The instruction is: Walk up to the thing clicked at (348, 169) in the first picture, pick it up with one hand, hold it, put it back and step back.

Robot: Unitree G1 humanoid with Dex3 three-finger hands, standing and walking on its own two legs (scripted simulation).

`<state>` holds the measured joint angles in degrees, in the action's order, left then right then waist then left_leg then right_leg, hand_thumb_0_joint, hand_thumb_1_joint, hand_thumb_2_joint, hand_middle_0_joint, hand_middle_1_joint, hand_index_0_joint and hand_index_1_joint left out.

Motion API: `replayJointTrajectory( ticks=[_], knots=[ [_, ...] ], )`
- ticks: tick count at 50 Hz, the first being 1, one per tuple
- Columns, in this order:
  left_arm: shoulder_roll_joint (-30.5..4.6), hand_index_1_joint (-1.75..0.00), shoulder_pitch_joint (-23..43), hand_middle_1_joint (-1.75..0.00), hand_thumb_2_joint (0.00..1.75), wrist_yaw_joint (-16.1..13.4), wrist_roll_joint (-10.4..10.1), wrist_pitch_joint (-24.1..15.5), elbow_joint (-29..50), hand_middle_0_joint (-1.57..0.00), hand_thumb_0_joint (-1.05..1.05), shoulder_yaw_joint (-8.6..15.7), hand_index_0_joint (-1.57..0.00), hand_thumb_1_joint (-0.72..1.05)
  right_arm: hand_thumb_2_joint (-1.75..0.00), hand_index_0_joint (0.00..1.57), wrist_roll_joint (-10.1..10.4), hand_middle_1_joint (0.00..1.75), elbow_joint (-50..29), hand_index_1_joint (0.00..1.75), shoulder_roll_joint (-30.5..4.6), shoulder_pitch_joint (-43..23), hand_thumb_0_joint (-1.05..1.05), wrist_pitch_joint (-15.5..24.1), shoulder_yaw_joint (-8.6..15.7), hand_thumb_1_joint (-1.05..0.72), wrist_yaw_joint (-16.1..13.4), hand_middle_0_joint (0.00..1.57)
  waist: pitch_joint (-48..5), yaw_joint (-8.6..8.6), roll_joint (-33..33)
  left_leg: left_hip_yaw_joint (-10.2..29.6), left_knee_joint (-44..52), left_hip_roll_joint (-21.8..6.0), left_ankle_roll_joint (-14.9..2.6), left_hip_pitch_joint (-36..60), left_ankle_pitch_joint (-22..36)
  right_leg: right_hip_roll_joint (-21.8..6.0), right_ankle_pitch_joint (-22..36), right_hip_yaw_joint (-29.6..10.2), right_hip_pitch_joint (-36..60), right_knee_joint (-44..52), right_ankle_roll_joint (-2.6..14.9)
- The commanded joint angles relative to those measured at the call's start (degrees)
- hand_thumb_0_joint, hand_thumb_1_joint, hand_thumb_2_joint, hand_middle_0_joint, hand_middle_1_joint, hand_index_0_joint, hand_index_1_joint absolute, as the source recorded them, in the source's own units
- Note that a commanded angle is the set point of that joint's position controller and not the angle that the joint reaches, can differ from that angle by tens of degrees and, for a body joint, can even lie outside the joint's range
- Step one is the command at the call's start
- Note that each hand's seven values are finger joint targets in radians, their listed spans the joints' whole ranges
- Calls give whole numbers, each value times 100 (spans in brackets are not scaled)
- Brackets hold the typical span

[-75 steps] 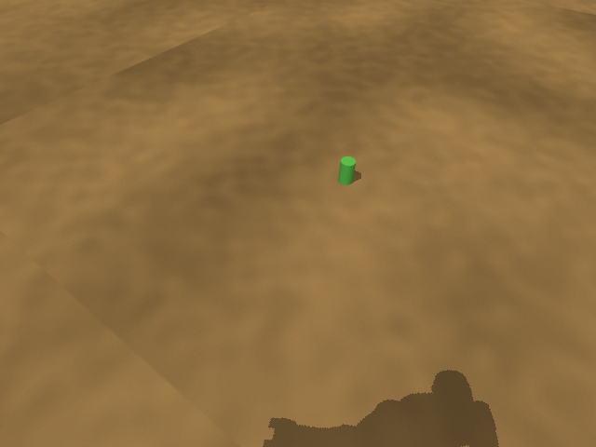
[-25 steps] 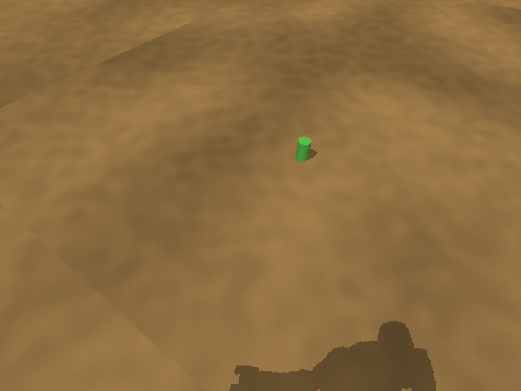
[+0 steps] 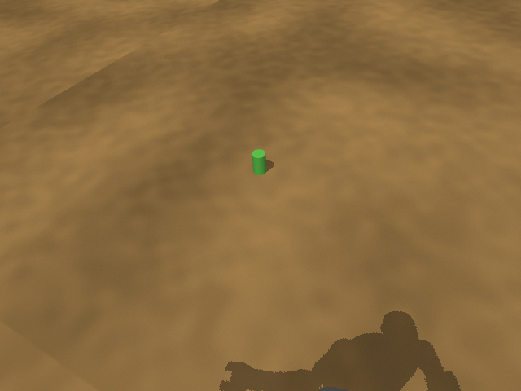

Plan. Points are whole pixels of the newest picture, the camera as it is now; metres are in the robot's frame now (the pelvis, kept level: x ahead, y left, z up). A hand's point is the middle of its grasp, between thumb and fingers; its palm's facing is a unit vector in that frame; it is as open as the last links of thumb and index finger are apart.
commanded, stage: walk up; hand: left
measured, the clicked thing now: (259, 162) +1.36 +0.05 -0.68
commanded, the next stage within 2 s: none
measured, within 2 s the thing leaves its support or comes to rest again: neither
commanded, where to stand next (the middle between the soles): +0.97 -0.09 m, yaw -10 degrees
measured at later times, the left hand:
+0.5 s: hand (131, 321) +0.28 +0.27 -0.14, palm faces -0.13 -0.93 -0.34, open 7.4 cm
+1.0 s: hand (195, 189) +0.59 +0.18 -0.09, palm faces -0.17 -0.89 -0.41, open 7.4 cm
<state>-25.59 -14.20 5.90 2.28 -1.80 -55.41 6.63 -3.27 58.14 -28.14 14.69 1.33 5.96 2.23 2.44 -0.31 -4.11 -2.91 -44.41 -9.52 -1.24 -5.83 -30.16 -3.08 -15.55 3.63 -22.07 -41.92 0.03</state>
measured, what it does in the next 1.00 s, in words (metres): walks ahead: left foot, then right foot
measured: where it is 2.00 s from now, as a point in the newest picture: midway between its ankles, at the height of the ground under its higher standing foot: (286, 249)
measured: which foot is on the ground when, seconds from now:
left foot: up 0.00-0.40, down 0.42-0.88, up 0.90-1.00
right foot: down 0.00-0.44, up 0.46-0.82, down 0.84-1.00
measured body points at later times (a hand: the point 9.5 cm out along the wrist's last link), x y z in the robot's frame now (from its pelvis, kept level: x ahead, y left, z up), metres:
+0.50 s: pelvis +0.23 +0.00 +0.01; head +0.26 +0.02 +0.46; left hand +0.29 +0.32 -0.12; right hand +0.32 -0.33 -0.08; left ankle +0.33 +0.11 -0.71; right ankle +0.10 -0.11 -0.66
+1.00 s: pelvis +0.45 -0.07 +0.02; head +0.46 -0.10 +0.47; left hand +0.60 +0.23 -0.06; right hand +0.44 -0.39 -0.12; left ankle +0.42 +0.09 -0.63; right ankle +0.49 -0.18 -0.71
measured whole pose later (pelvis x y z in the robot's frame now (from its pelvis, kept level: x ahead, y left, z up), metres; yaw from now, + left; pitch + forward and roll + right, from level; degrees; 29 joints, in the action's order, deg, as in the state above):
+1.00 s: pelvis +0.45 -0.07 +0.02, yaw -10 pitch -4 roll +1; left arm -21.8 -14.1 3.0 -0.4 -5.3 -48.1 2.5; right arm -0.2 50.8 -24.9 18.1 1.5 2.3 3.0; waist 5.1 0.0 -3.3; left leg -0.2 -65.3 -2.9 -1.9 -20.8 -23.4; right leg -1.7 -13.9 2.3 -17.6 -34.9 1.7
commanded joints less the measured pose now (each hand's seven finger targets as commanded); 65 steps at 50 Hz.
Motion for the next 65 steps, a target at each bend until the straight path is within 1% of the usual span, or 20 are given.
replayJointTrajectory(
  ticks=[1, 6, 12, 17, 20, 21, 22, 23, 24, 29, 34, 41, 42, 44, 45, 49, 51, 57, 61, 65],
  knots=[
    [-2160, -30, -576, -30, 90, -240, -150, -166, 434, -20, 0, 431, -20, 90, -90, 20, 160, 30, -965, 30, -1044, -739, 0, 241, 97, -90, -3, 20, 507, 532, 1694, 470, -2541, 465, 5, -3217, 89, -2030, -4014, -4934, 1221, 3841, 1400],
    [-1405, -30, -189, -30, 90, -334, -210, -323, 613, -20, 0, 184, -20, 90, -90, 20, 273, 30, -640, 30, -854, 10, 0, 207, 70, -90, 118, 20, 270, 97, 1132, 571, -1519, 107, -89, -2423, 1285, -1070, -1506, -2375, 974, 3117, 1043],
    [-1420, -30, -386, -30, 90, -323, -195, -425, 850, -20, 0, 154, -20, 90, -90, 20, 136, 30, -1172, 30, -704, -749, 0, 220, 110, -90, 242, 20, 523, 293, 803, 315, 98, 154, 191, -2521, 1752, -1021, -1343, -1821, 896, 3185, 1186],
    [-1396, -30, -673, -30, 90, -333, -175, -412, 878, -20, 0, 102, -20, 90, -90, 20, 164, 30, -1358, 30, -534, -1127, 0, 365, 120, -90, 221, 20, 287, 454, 704, -20, 1050, 458, 109, -1889, 2106, -901, 600, -1350, 1288, 2498, 1065],
    [-1276, -30, -507, -30, 90, -369, -179, -389, 982, -20, 0, 29, -20, 90, -90, 20, 151, 30, -1074, 30, -701, 64, 0, 433, 252, -90, 142, 20, -332, -217, 385, -197, 1587, 802, -113, 145, 2145, -533, 1906, -821, 716, 794, 785],
    [-967, -30, -666, -30, 90, -395, -224, -371, 1037, -20, 0, -75, -20, 90, -90, 20, 57, 30, -885, 30, -1035, 965, 0, 468, 387, -90, 77, 20, -926, -596, -400, 463, 1949, 329, -428, 1321, 1439, -80, 1785, -431, 88, -851, 585],
    [-395, -30, -1065, -30, 90, -414, -305, -363, 1066, -20, 0, -248, -20, 90, -90, 20, -32, 30, -925, 30, -1443, 1298, 0, 493, 509, -90, 20, 20, -1368, -571, -1532, 2800, 2209, -1152, -803, 2431, 656, 658, -1048, -451, -1352, -2062, 279],
    [-999, -30, -1049, -30, 90, -491, -281, -319, 971, -20, 0, -131, -20, 90, -90, 20, 140, 30, -1059, 30, -1572, 1098, 0, 478, 540, -90, -1, 20, -1185, -574, -789, 4065, 2944, -1682, -1285, 2119, -431, 712, -1468, -760, -1775, -2535, 343],
    [-1273, -30, -908, -30, 90, -538, -246, -314, 916, -20, 0, -130, -20, 90, -90, 20, 252, 30, -1112, 30, -1586, 799, 0, 449, 557, -90, 8, 20, -825, -464, -622, 4005, 2953, -1807, -1523, 1598, -367, 321, -1291, -1028, -1858, -2933, 379],
    [-915, -30, -802, -30, 90, -361, -324, -325, 771, -20, 0, -113, -20, 90, -90, 20, 346, 30, -1324, 30, -868, 290, 0, 522, 170, -90, -30, 20, -19, -67, -297, 914, 2784, -711, -1019, -108, 3216, -19, -292, -925, -939, -2155, 164],
    [-811, -30, -40, -30, 90, -173, -245, -269, 1080, -20, 0, -128, -20, 90, -90, 20, 278, 30, -1519, 30, -1060, 159, 0, 530, 176, -90, -15, 20, 298, -98, -449, 401, 2980, -747, -1222, -289, 2891, -305, 74, -436, -900, -370, -4],
    [-1067, -30, -431, -30, 90, -182, -173, -319, 757, -20, 0, 87, -20, 90, -90, 20, 295, 30, -1581, 30, -968, 41, 0, 406, 101, -90, 25, 20, -237, 361, 341, -66, 1478, -294, -733, -1382, 1878, 186, 819, 105, 1709, 872, 252],
    [-1261, -30, -1001, -30, 90, -255, -167, -369, 613, -20, 0, 199, -20, 90, -90, 20, 281, 30, -1559, 30, -731, 281, 0, 401, 10, -90, 32, 20, -676, 637, 1072, -332, 64, 31, -569, -1513, 2222, 196, 386, -92, 2491, 1146, 348],
    [-1957, -30, -1340, -30, 90, -404, -196, -459, 782, -20, 0, 317, -20, 90, -90, 20, 320, 30, -1545, 30, -400, 893, 0, 326, -153, -90, 16, 20, -745, 573, 2104, -21, -2186, 1013, -104, -3056, 25, -1974, -1069, -4029, 2984, 2643, 1043],
    [-2020, -30, -1020, -30, 90, -401, -264, -434, 829, -20, 0, 306, -20, 90, -90, 20, 286, 30, -1442, 30, -951, 666, 0, 272, 2, -90, -41, 20, -596, 582, 1719, 276, -2595, 720, -91, -3133, 3, -2173, -1144, -4503, 2683, 2719, 1520],
    [-1407, -30, -293, -30, 90, -483, -329, -464, 981, -20, 0, 106, -20, 90, -90, 20, 401, 30, -1128, 30, -725, 683, 0, 196, -28, -90, -2, 20, 60, 95, 1126, 675, -2052, 336, -107, -2598, 1037, -1230, 626, -2044, 1324, 2578, 974],
    [-1287, -30, -283, -30, 90, -479, -296, -507, 988, -20, 0, 54, -20, 90, -90, 20, 329, 30, -1077, 30, -676, 786, 0, 146, -2, -90, 53, 20, 68, 24, 1170, 568, -1767, 393, -23, -2329, 1378, -1004, 957, -1464, 969, 2621, 1068],
    [-1400, -30, -452, -30, 90, -461, -186, -552, 1098, -20, 0, 127, -20, 90, -90, 20, 214, 30, -1340, 30, -625, -41, 0, 136, 72, -90, 227, 20, 268, 256, 1133, 346, -174, 280, 196, -2554, 1726, -1086, -520, -1142, 951, 2921, 1261],
    [-1432, -30, -578, -30, 90, -458, -200, -522, 1064, -20, 0, 113, -20, 90, -90, 20, 200, 30, -1429, 30, -541, -417, 0, 260, 75, -90, 266, 20, 142, 336, 1092, 144, 829, 367, 81, -1991, 1987, -1153, 547, -969, 1157, 2376, 1158],
    [-1296, -30, -353, -30, 90, -465, -176, -453, 1123, -20, 0, 8, -20, 90, -90, 20, 197, 30, -1074, 30, -777, 660, 0, 334, 228, -90, 196, 20, -442, -390, 429, -24, 1422, 698, -172, 187, 1995, -917, 1146, -628, 402, 805, 826]
  ],
)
